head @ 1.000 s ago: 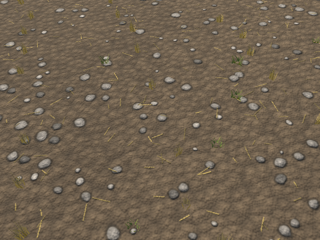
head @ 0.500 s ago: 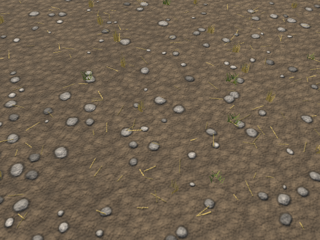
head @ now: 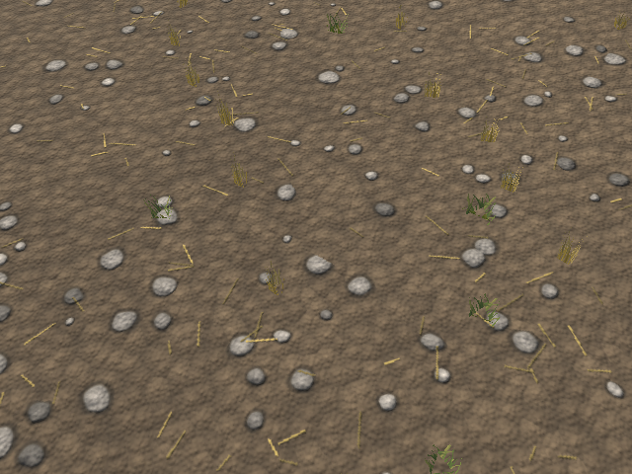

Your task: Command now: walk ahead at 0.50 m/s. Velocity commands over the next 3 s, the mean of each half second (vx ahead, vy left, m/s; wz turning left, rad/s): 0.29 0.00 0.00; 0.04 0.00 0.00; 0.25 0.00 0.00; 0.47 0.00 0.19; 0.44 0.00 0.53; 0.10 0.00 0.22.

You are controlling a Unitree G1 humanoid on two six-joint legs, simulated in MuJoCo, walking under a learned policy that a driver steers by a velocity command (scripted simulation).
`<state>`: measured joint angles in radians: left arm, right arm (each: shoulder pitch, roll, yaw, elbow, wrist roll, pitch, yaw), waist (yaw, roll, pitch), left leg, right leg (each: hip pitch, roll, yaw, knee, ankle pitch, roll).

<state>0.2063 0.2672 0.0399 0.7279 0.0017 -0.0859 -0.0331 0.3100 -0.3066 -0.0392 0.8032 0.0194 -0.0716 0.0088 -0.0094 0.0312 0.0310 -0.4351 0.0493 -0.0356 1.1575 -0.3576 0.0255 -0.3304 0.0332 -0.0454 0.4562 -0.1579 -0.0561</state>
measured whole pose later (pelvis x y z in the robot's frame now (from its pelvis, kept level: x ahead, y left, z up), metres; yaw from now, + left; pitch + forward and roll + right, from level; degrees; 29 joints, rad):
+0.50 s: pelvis +0.21 +0.05 -0.01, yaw -1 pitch +1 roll +0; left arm 0.23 0.29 0.04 0.86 0.00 0.01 0.02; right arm 0.12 -0.23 -0.02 0.77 -0.02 -0.04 0.02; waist 0.01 -0.03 0.05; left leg -0.42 -0.02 0.03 0.48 -0.08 0.05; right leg -0.38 -0.03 0.04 0.97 -0.53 0.05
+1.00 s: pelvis +0.27 +0.03 +0.00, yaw +0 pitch -1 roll +0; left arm 0.23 0.21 0.02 0.99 0.01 -0.02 0.04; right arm 0.16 -0.23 -0.03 0.96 0.00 0.00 -0.02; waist 0.00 0.00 0.03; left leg -0.29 -0.01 0.02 0.51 -0.20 0.01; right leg -0.18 -0.02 0.01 0.52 -0.32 0.02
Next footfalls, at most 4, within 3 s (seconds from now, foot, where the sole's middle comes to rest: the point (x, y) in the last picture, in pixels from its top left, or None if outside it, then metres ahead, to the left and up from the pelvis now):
0.32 left None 0.35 0.14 -0.77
0.64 right None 0.28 -0.10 -0.77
1.76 right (385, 366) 0.71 -0.11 -0.77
2.32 left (258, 281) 0.95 0.19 -0.77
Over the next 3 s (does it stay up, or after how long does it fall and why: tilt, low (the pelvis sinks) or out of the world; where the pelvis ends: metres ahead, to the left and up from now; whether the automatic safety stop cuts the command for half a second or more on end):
stays up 1.04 0.13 0.00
